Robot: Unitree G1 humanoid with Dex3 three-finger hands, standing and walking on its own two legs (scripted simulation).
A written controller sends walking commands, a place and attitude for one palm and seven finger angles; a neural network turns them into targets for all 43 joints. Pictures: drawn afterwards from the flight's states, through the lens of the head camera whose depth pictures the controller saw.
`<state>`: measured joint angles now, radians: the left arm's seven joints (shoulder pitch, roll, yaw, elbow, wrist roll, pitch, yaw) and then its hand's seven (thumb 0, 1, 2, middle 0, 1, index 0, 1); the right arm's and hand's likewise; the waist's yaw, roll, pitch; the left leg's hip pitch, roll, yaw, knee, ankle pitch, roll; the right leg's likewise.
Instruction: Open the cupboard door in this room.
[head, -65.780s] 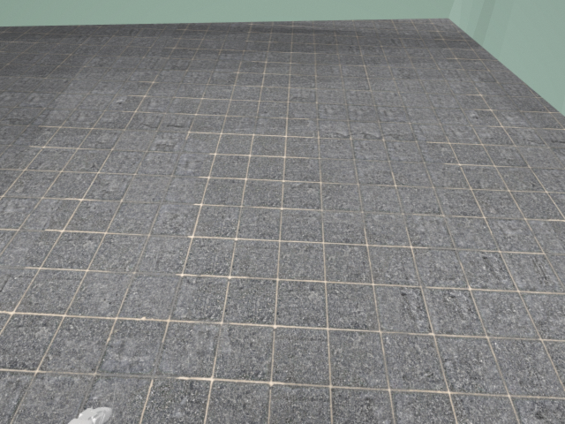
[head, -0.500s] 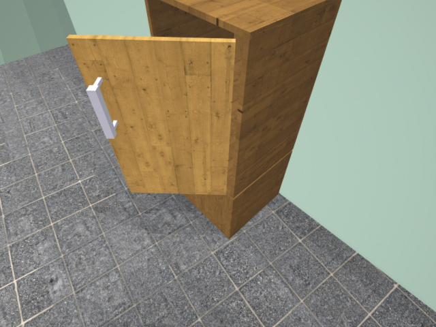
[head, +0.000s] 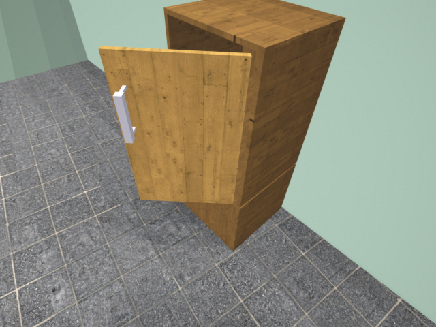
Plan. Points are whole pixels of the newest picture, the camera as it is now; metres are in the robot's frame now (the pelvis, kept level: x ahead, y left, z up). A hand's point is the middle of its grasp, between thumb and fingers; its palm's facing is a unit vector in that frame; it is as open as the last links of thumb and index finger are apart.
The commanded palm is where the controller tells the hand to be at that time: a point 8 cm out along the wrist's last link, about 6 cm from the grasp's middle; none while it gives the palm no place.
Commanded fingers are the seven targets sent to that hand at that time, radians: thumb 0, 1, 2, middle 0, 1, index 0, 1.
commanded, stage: look again from close up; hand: left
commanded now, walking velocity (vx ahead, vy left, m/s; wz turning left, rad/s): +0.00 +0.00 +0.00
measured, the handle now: (126, 114) +0.63 +0.30 +0.05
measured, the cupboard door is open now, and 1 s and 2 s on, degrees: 45 45 45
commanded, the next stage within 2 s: shuffle to correct the standing spot in 0.06 s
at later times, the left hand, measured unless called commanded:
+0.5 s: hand out of the picture -0.05 +0.21 -0.19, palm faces +0.04 -0.99 -0.15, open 7.4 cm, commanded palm none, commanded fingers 0.00 0.90 0.90 -0.20 -0.30 -0.20 -0.30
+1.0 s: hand out of the picture +0.06 +0.25 -0.17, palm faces +0.12 -0.98 -0.17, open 7.4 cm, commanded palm none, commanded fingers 0.00 0.90 0.90 -0.20 -0.30 -0.20 -0.30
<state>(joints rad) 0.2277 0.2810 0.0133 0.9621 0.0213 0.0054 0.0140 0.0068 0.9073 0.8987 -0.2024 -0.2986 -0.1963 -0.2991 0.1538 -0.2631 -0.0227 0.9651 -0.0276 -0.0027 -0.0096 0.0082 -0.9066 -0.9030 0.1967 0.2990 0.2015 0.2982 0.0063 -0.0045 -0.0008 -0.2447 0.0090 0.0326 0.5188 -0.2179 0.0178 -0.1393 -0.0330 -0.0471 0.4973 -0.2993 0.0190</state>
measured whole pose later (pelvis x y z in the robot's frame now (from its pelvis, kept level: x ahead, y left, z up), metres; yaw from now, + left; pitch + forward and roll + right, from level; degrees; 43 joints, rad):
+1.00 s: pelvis +0.08 +0.08 +0.00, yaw +2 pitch -1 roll -1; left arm 0.38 0.13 0.05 1.05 0.04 -0.03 0.02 0.01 0.92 0.90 -0.20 -0.30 -0.20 -0.30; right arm 0.29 -0.17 -0.06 1.02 -0.03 0.02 0.02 0.01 -0.92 -0.90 0.20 0.30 0.20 0.30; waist 0.00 0.00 0.01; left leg -0.46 0.07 0.07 0.79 -0.27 0.00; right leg -0.11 -0.11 -0.16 0.44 -0.29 0.05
